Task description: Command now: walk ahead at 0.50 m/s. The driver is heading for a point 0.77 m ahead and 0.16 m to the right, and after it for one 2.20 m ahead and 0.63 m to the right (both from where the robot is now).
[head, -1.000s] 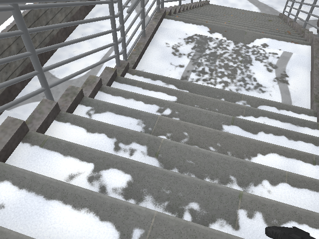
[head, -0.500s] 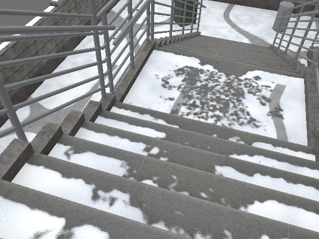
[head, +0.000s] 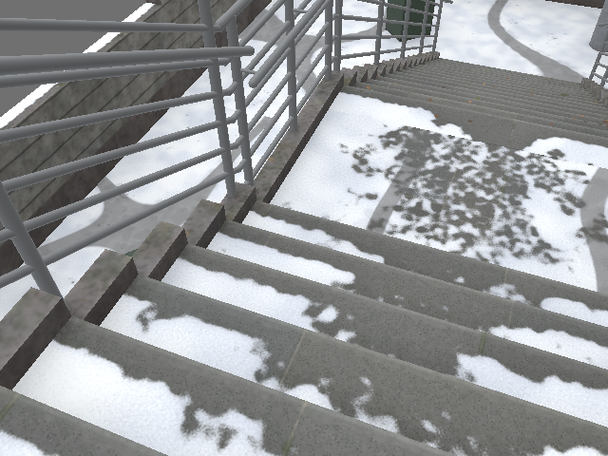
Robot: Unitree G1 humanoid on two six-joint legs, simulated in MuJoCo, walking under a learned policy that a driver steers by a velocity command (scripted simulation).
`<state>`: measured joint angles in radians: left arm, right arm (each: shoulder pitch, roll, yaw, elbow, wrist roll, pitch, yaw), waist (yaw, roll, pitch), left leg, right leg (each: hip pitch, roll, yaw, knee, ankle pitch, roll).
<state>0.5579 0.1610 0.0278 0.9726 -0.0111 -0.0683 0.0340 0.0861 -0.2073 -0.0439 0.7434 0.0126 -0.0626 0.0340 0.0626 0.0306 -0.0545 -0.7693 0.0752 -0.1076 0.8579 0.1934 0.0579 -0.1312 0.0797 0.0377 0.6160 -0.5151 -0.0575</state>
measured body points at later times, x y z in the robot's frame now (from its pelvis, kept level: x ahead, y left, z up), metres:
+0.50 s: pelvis +0.32 +0.09 -0.15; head +0.34 +0.11 +0.30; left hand +0.43 +0.35 -0.29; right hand +0.27 -0.15 -0.29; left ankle +0.30 +0.18 -0.88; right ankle +0.40 -0.10 -0.79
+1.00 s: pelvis +0.57 -0.02 -0.32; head +0.59 -0.03 +0.13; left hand +0.71 +0.19 -0.46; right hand +0.55 -0.29 -0.45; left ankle +0.59 +0.15 -0.84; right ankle +0.57 -0.09 -1.04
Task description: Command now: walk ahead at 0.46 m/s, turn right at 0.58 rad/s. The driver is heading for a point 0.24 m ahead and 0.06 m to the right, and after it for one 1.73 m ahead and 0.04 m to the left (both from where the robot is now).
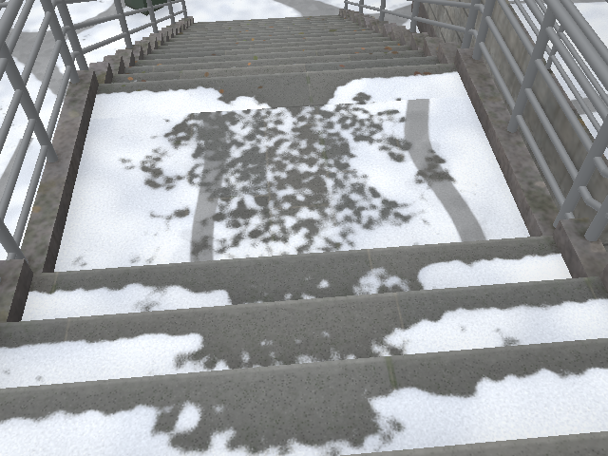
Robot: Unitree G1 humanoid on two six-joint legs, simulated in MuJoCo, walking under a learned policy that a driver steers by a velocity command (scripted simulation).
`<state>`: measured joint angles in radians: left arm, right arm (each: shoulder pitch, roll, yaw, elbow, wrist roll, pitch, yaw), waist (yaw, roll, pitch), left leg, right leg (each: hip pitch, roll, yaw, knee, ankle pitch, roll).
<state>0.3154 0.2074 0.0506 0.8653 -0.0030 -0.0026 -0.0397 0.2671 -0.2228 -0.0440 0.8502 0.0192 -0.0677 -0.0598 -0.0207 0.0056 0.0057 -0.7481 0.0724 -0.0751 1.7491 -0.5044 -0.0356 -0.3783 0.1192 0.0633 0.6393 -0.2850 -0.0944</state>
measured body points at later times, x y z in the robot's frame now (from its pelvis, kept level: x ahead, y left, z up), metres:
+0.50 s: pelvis +0.21 +0.08 -0.16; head +0.22 +0.10 +0.29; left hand +0.31 +0.29 -0.31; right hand +0.20 -0.15 -0.29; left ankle +0.31 +0.15 -0.89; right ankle +0.12 -0.06 -0.62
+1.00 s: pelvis +0.18 +0.03 -0.13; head +0.18 +0.01 +0.32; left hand +0.38 +0.19 -0.23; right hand +0.17 -0.24 -0.27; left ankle +0.30 +0.15 -0.86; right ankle +0.09 -0.06 -0.72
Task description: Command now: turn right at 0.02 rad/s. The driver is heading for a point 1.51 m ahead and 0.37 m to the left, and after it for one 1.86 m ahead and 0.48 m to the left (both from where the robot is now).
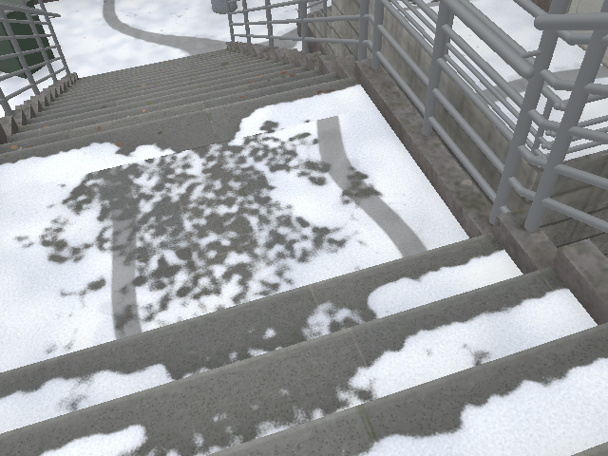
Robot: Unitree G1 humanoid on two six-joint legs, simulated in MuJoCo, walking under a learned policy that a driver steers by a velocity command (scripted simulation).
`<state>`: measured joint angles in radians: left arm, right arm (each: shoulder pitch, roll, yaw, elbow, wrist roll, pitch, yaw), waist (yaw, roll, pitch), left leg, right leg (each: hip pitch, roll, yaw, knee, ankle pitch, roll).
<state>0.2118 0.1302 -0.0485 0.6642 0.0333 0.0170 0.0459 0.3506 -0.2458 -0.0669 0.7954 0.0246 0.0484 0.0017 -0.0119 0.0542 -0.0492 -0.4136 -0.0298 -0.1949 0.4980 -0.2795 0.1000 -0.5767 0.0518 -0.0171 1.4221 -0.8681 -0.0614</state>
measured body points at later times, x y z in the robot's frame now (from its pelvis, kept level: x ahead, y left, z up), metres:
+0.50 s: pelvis +0.00 +0.05 -0.01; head +0.01 +0.06 +0.44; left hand +0.04 +0.29 -0.16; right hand +0.08 -0.17 -0.15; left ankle +0.05 +0.18 -0.76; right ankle -0.07 -0.09 -0.55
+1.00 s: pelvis -0.03 +0.05 -0.01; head -0.01 +0.05 +0.44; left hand +0.05 +0.26 -0.15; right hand -0.02 -0.18 -0.16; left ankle +0.05 +0.18 -0.75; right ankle -0.08 -0.06 -0.60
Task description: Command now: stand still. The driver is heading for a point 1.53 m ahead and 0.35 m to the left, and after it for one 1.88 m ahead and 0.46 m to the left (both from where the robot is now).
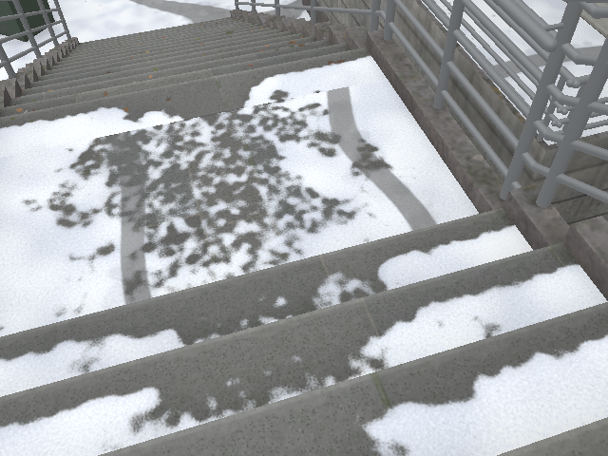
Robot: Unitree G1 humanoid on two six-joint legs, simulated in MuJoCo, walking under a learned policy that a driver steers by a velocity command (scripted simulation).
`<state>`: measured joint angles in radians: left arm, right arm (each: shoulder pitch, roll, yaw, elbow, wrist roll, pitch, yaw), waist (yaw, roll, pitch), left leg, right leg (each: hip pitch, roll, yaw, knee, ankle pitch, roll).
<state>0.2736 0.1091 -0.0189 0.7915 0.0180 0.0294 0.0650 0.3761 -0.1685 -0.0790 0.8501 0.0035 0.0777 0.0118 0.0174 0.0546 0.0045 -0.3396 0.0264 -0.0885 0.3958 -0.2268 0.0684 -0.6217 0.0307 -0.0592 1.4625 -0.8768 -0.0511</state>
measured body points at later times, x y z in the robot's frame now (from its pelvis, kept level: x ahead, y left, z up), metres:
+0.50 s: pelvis +0.00 +0.00 +0.00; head +0.02 -0.01 +0.44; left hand +0.12 +0.20 -0.13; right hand +0.00 -0.22 -0.16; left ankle +0.06 +0.12 -0.75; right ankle -0.05 -0.11 -0.59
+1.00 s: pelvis +0.00 +0.00 +0.00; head +0.03 -0.01 +0.44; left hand +0.12 +0.19 -0.14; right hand -0.01 -0.22 -0.16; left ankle +0.06 +0.13 -0.75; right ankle -0.05 -0.11 -0.59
